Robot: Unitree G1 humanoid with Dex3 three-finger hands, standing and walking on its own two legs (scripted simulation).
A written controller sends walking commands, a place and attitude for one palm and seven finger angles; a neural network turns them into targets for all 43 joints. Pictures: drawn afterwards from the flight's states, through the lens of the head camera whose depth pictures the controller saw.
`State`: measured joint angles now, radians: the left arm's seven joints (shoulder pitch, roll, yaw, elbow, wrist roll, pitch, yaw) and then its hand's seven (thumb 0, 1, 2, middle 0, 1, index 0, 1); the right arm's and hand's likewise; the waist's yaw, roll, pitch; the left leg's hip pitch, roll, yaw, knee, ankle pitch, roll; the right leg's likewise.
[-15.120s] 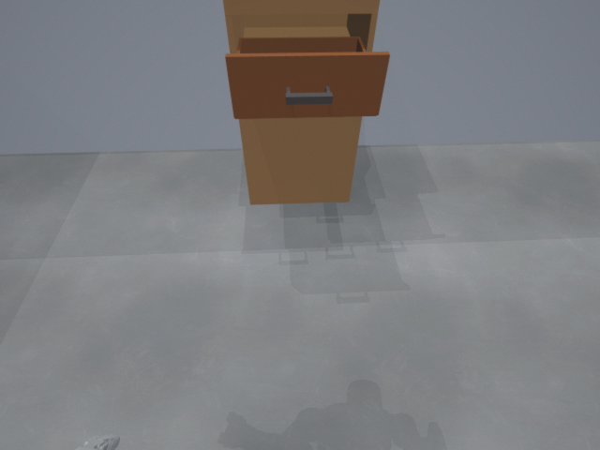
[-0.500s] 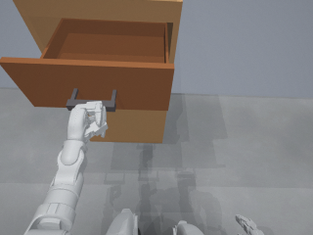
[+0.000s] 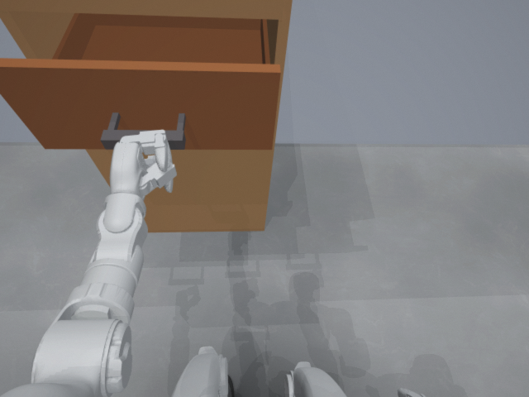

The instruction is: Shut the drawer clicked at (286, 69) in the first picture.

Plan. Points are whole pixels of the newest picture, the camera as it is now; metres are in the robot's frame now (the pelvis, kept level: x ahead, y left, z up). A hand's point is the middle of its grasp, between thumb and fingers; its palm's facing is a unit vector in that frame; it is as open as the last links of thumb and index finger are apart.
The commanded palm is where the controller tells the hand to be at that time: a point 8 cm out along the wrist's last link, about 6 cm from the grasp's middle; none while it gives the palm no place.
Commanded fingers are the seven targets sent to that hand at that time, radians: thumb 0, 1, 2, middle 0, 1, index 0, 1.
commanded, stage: push the drawer shut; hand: left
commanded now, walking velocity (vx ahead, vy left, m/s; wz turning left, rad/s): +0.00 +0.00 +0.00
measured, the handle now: (146, 129) +0.53 +0.19 +0.06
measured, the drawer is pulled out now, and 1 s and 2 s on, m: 0.14 0.02 0.00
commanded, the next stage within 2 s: pull the fist back off the drawer in 1.64 s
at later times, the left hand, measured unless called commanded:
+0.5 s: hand (173, 139) +0.50 +0.14 +0.06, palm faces +0.03 -1.00 -0.05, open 2.9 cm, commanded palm +0.49 +0.18 +0.06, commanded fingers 0.00 0.90 0.90 -1.40 -1.60 -1.40 -1.60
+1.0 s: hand (173, 112) +0.56 +0.15 +0.06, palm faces +0.03 -1.00 -0.03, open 3.0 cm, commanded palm +0.56 +0.18 +0.06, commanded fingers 0.00 0.90 0.90 -1.40 -1.60 -1.40 -1.60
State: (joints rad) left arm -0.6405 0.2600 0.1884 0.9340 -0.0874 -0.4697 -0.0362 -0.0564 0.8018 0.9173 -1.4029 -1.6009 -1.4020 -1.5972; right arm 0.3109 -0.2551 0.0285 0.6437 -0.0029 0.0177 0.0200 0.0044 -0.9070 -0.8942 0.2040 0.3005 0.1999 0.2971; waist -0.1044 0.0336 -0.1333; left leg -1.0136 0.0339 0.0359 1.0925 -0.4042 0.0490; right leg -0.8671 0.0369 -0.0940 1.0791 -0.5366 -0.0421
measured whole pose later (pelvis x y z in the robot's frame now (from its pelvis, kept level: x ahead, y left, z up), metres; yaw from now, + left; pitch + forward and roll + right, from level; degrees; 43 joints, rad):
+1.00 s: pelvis +0.00 +0.00 -0.02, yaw -2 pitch +26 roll -5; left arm -1.06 0.51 0.37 1.26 0.01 -0.40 -0.09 -0.02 0.72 0.87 -1.40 -1.60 -1.40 -1.60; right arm 0.41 -0.27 0.05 0.64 -0.04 0.06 0.04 0.00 -0.91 -0.89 0.20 0.30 0.20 0.30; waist -0.23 0.05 -0.13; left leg -1.21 0.07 0.01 1.19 -0.43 0.05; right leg -1.04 0.07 -0.11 1.13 -0.55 -0.05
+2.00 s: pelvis -0.03 +0.02 -0.04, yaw -4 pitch +30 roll -9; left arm -1.37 0.70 0.32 1.39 0.09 -0.28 -0.07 0.02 0.55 0.87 -1.40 -1.60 -1.40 -1.60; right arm 0.45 -0.27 0.11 0.66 -0.07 -0.03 0.02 0.00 -0.91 -0.89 0.21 0.30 0.20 0.30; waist -0.32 0.06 -0.10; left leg -1.41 0.07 -0.02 1.26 -0.39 0.07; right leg -1.22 0.07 -0.15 1.19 -0.50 -0.03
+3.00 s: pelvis +0.05 -0.01 +0.04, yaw +1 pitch +14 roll -2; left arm -0.36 0.31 0.22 0.55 -0.20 -0.26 -0.15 0.01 0.90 0.89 -1.40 -1.60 -1.40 -1.60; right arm 0.32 -0.29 0.01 0.57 0.05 0.06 0.03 0.00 -0.91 -0.89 0.20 0.30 0.20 0.30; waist -0.06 0.04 -0.14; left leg -0.71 0.03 0.03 0.87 -0.40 0.03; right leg -0.54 0.06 -0.07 0.80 -0.49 -0.05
